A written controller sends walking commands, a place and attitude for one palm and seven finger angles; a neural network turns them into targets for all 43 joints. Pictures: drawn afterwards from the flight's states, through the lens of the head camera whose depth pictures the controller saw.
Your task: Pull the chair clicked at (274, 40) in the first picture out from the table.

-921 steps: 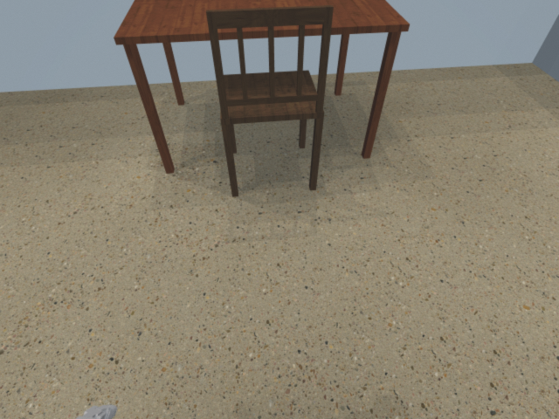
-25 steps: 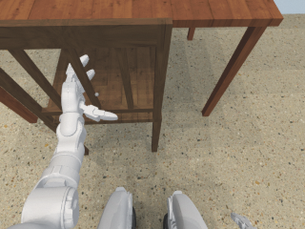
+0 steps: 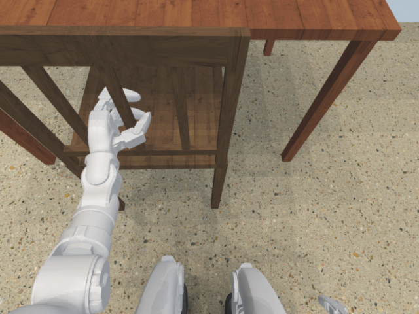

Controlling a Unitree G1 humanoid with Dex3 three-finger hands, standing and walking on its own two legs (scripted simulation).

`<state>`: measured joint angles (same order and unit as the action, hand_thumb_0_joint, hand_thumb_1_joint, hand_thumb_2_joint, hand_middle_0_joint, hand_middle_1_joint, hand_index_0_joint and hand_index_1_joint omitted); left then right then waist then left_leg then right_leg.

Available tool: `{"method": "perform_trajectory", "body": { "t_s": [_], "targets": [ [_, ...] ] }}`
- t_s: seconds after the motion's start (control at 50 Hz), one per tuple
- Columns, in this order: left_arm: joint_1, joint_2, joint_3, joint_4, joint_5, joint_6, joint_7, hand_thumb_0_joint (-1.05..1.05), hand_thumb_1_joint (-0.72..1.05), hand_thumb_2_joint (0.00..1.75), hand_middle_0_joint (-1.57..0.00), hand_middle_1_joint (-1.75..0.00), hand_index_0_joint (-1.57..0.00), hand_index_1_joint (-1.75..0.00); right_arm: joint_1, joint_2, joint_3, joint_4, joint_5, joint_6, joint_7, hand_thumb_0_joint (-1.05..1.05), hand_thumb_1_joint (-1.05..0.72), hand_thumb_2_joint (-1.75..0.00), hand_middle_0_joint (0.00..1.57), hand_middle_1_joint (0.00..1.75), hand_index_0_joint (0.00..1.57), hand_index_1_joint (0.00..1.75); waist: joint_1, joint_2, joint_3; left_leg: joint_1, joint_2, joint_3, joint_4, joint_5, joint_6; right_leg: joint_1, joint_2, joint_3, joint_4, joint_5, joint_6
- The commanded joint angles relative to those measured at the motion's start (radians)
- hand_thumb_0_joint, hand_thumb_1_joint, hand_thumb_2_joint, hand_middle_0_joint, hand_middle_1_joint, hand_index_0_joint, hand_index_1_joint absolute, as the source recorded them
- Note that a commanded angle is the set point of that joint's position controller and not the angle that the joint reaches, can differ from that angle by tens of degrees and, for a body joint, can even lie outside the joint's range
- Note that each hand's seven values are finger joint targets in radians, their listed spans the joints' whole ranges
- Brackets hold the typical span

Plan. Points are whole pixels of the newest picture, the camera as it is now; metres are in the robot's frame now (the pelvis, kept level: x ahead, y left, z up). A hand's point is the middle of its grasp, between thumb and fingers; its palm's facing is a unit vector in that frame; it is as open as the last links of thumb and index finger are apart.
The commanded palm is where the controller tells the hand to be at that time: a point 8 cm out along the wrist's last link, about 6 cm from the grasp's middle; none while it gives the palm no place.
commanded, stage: hook a spindle and tug to test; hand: left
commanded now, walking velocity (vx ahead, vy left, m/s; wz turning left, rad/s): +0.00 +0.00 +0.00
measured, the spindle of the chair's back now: (126, 114) +0.48 +0.16 +0.03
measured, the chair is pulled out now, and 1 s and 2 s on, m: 0.00 0.03 0.12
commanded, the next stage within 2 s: step backward, pulling the chair out in 0.68 s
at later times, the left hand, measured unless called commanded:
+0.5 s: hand (139, 133) +0.44 +0.13 +0.04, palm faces +0.04 -1.00 -0.02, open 5.4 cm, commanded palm +0.39 +0.18 +0.03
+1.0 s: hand (140, 135) +0.42 +0.13 +0.05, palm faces +0.03 -0.99 -0.14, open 5.3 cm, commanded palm +0.39 +0.18 +0.05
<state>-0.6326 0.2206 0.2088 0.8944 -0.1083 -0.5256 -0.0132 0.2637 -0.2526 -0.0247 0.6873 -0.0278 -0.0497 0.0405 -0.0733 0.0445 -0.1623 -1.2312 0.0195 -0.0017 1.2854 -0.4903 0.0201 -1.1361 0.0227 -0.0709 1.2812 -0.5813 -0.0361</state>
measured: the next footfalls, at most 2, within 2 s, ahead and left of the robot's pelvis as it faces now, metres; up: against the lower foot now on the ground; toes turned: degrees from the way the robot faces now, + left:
none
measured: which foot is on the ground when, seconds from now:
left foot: down 0.00-1.00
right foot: down 0.00-1.00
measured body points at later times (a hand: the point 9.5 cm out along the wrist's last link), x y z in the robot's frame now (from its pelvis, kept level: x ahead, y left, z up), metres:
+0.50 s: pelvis +0.01 +0.00 +0.01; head +0.14 +0.01 +0.44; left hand +0.43 +0.19 +0.04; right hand +0.09 -0.25 -0.12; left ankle +0.05 +0.11 -0.61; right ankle +0.01 -0.10 -0.61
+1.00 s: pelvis +0.03 +0.01 +0.08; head +0.14 -0.01 +0.52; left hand +0.42 +0.18 +0.06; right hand +0.12 -0.25 -0.05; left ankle +0.05 +0.11 -0.61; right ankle +0.01 -0.10 -0.61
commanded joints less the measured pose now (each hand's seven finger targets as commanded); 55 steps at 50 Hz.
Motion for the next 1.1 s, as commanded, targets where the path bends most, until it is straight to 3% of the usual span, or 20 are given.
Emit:
{"method": "perform_trajectory", "body": {
  "t_s": [0.0,0.12,0.24,0.3,0.34,0.5,0.56,0.7,0.74,0.76,0.78,0.8,0.82,0.86,0.88,0.9,0.94,0.96,0.98,1.08],
  "targets": [
    [-0.359,0.064,-0.063,-0.19,0.046,-0.067,-0.038,0.0,0.9,0.9,-0.5,-1.45,-0.5,-1.45,0.118,-0.152,-0.05,-0.064,0.002,-0.024,-0.011,0.0,-0.9,-0.9,0.2,0.3,0.2,0.3,-0.068,0.02,-0.47,0.498,-0.025,-0.056,-0.122,0.295,-0.006,0.083,0.03,0.039,-0.192,0.335,0.005],
    [-0.305,0.035,-0.084,-0.229,0.043,-0.072,-0.034,0.0,0.9,0.9,-0.5,-1.45,-0.5,-1.45,0.108,-0.148,-0.051,-0.081,0.003,-0.021,-0.004,0.0,-0.9,-0.9,0.2,0.3,0.2,0.3,-0.052,0.047,-0.487,0.537,-0.022,-0.059,-0.138,0.292,-0.011,0.076,0.032,0.032,-0.195,0.31,0.0],
    [-0.202,0.053,-0.061,-0.244,0.033,-0.06,-0.032,0.0,0.9,0.9,-0.5,-1.45,-0.5,-1.45,0.099,-0.147,-0.048,-0.097,0.007,-0.012,-0.002,0.0,-0.9,-0.9,0.2,0.3,0.2,0.3,-0.036,-0.003,-0.456,0.492,-0.023,-0.049,-0.146,0.287,-0.008,0.124,0.035,0.035,-0.202,0.325,0.003],
    [-0.157,0.061,-0.051,-0.28,0.031,-0.061,-0.03,0.0,0.9,0.9,-0.5,-1.45,-0.5,-1.45,0.097,-0.146,-0.05,-0.103,0.006,-0.012,-0.003,0.0,-0.9,-0.9,0.2,0.3,0.2,0.3,-0.023,0.017,-0.476,0.521,-0.021,-0.048,-0.145,0.346,-0.012,0.135,0.034,0.033,-0.192,0.371,0.001],
    [-0.125,0.019,-0.088,-0.301,0.028,-0.055,-0.033,0.0,0.9,0.9,-0.5,-1.45,-0.5,-1.45,0.091,-0.141,-0.05,-0.109,0.007,-0.01,-0.001,0.0,-0.9,-0.9,0.2,0.3,0.2,0.3,-0.029,0.009,-0.465,0.531,-0.017,-0.047,-0.147,0.358,-0.013,0.132,0.034,0.029,-0.195,0.38,0.003],
    [0.016,0.042,-0.063,-0.382,0.019,-0.041,-0.027,0.0,0.9,0.9,-0.5,-1.45,-0.5,-1.45,0.075,-0.135,-0.05,-0.127,0.011,-0.006,0.0,0.0,-0.9,-0.9,0.2,0.3,0.2,0.3,-0.004,-0.02,-0.466,0.506,-0.021,-0.031,-0.143,0.394,-0.01,0.198,0.032,0.04,-0.192,0.445,0.007],
    [0.029,0.064,-0.052,-0.408,0.023,-0.042,-0.026,0.0,0.9,0.9,-0.5,-1.45,-0.5,-1.45,0.066,-0.135,-0.048,-0.131,0.012,-0.006,-0.005,0.0,-0.9,-0.9,0.2,0.3,0.2,0.3,0.001,-0.004,-0.453,0.491,-0.022,-0.028,-0.14,0.389,-0.01,0.2,0.032,0.047,-0.186,0.45,0.007],
    [0.028,0.017,-0.094,-0.448,0.022,-0.034,-0.026,0.0,0.9,0.9,-0.5,-1.45,-0.5,-1.45,0.056,-0.127,-0.05,-0.133,0.011,-0.01,-0.009,0.0,-0.9,-0.9,0.2,0.3,0.2,0.3,-0.012,-0.003,-0.453,0.521,-0.019,-0.033,-0.134,0.411,-0.013,0.182,0.028,0.04,-0.183,0.457,0.01],
    [0.036,0.037,-0.078,-0.433,0.023,-0.032,-0.026,0.0,0.9,0.9,-0.5,-1.45,-0.5,-1.45,0.049,-0.13,-0.049,-0.133,0.011,-0.01,-0.013,0.0,-0.9,-0.9,0.2,0.3,0.2,0.3,-0.012,-0.026,-0.437,0.493,-0.021,-0.03,-0.133,0.386,-0.01,0.19,0.027,0.046,-0.186,0.455,0.011],
    [-0.036,0.048,-0.08,-0.482,0.023,-0.038,-0.024,0.0,0.9,0.9,-0.5,-1.45,-0.5,-1.45,0.05,-0.131,-0.048,-0.133,0.013,-0.014,-0.016,0.0,-0.9,-0.9,0.2,0.3,0.2,0.3,-0.018,0.011,-0.467,0.516,-0.022,-0.032,-0.129,0.398,-0.01,0.187,0.027,0.049,-0.181,0.461,0.01],
    [-0.154,0.41,0.062,-0.577,0.107,0.093,0.068,0.0,0.9,0.9,-0.5,-1.45,-0.5,-1.45,0.094,-0.169,-0.059,-0.184,0.065,0.083,-0.061,0.0,-0.9,-0.9,0.2,0.3,0.2,0.3,0.035,0.065,-0.604,0.791,0.008,-0.007,-0.316,0.361,0.012,0.52,-0.033,0.154,-0.393,0.484,0.006],
    [-0.122,0.261,-0.037,-0.583,0.096,0.171,0.092,0.0,0.9,0.9,-0.5,-1.45,-0.5,-1.45,0.086,-0.126,-0.041,-0.218,0.078,0.113,-0.089,0.0,-0.9,-0.9,0.2,0.3,0.2,0.3,-0.003,0.091,-0.525,0.807,-0.009,0.002,-0.359,0.373,0.024,0.556,-0.03,0.135,-0.456,0.564,0.015],
    [-0.036,0.198,-0.093,-0.506,0.094,0.237,0.1,0.0,0.9,0.9,-0.5,-1.45,-0.5,-1.45,0.059,-0.122,-0.029,-0.215,0.081,0.133,-0.107,0.0,-0.9,-0.9,0.2,0.3,0.2,0.3,-0.007,0.057,-0.459,0.778,0.0,-0.002,-0.387,0.386,0.024,0.564,-0.039,0.126,-0.472,0.594,0.023],
    [0.043,0.151,-0.136,-0.367,0.095,0.32,0.113,0.0,0.9,0.9,-0.5,-1.45,-0.5,-1.45,0.051,-0.127,-0.019,-0.202,0.087,0.167,-0.135,0.0,-0.9,-0.9,0.2,0.3,0.2,0.3,-0.021,-0.059,-0.351,0.739,0.015,-0.015,-0.433,0.392,0.025,0.597,-0.052,0.12,-0.516,0.657,0.044],
    [0.023,0.144,-0.162,-0.337,0.095,0.34,0.112,0.0,0.9,0.9,-0.5,-1.45,-0.5,-1.45,0.021,-0.126,-0.009,-0.199,0.088,0.181,-0.143,0.0,-0.9,-0.9,0.2,0.3,0.2,0.3,-0.025,-0.031,-0.26,0.704,0.03,-0.036,-0.508,0.303,0.02,0.581,-0.057,0.109,-0.548,0.536,0.046],
    [0.008,0.155,-0.153,-0.3,0.097,0.35,0.121,0.0,0.9,0.9,-0.5,-1.45,-0.5,-1.45,0.019,-0.127,-0.003,-0.187,0.091,0.19,-0.151,0.0,-0.9,-0.9,0.2,0.3,0.2,0.3,-0.017,-0.054,-0.233,0.721,0.03,-0.026,-0.521,0.314,0.025,0.612,-0.056,0.12,-0.58,0.566,0.055],
    [-0.036,0.151,-0.163,-0.241,0.098,0.355,0.13,0.0,0.9,0.9,-0.5,-1.45,-0.5,-1.45,0.036,-0.133,0.0,-0.16,0.088,0.199,-0.161,0.0,-0.9,-0.9,0.2,0.3,0.2,0.3,-0.024,-0.068,-0.267,0.808,0.034,-0.016,-0.549,0.467,0.021,0.68,-0.062,0.124,-0.62,0.763,0.08],
    [-0.071,0.184,-0.142,-0.243,0.094,0.345,0.133,0.0,0.9,0.9,-0.5,-1.45,-0.5,-1.45,0.04,-0.144,-0.01,-0.158,0.088,0.196,-0.165,0.0,-0.9,-0.9,0.2,0.3,0.2,0.3,-0.013,-0.035,-0.295,0.85,0.04,-0.02,-0.565,0.583,0.015,0.703,-0.065,0.113,-0.623,0.835,0.08],
    [-0.069,0.166,-0.148,-0.225,0.098,0.336,0.128,0.0,0.9,0.9,-0.5,-1.45,-0.5,-1.45,0.039,-0.135,-0.007,-0.148,0.081,0.198,-0.166,0.0,-0.9,-0.9,0.2,0.3,0.2,0.3,-0.013,0.015,-0.306,0.911,0.051,-0.016,-0.576,0.675,0.012,0.707,-0.059,0.113,-0.637,0.87,0.082],
    [-0.061,0.135,-0.17,-0.174,0.093,0.311,0.105,0.0,0.9,0.9,-0.5,-1.45,-0.5,-1.45,0.03,-0.134,-0.027,-0.128,0.069,0.195,-0.161,0.0,-0.9,-0.9,0.2,0.3,0.2,0.3,0.005,0.122,-0.313,1.078,0.094,-0.041,-0.631,0.887,0.008,0.685,-0.027,0.096,-0.705,0.758,0.062]
  ]
}}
